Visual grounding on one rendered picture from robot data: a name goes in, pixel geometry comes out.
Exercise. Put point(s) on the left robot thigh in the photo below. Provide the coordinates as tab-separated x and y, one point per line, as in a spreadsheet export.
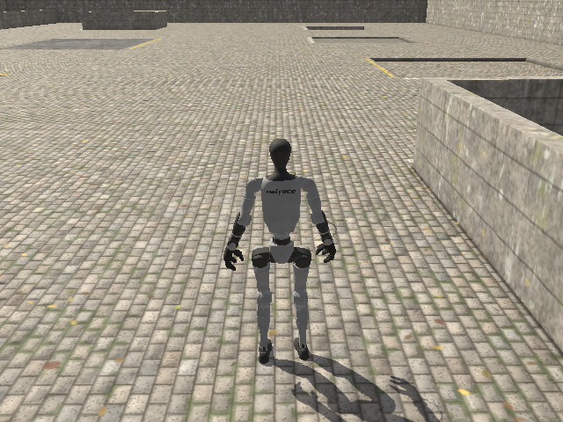
261	267

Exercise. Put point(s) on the right robot forearm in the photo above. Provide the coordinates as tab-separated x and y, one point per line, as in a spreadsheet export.
324	231

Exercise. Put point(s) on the left robot upper arm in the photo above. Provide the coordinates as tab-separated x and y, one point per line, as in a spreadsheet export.
252	186

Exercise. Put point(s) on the right robot upper arm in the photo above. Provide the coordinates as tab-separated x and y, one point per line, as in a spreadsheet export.
308	185

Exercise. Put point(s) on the robot head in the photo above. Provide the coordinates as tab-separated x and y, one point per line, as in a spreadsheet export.
280	150

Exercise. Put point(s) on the left robot forearm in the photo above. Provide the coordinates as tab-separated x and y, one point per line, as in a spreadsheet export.
235	235

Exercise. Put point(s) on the robot right hand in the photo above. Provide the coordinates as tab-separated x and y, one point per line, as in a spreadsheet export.
325	249

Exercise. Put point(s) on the robot left hand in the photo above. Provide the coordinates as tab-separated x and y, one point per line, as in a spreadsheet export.
227	256

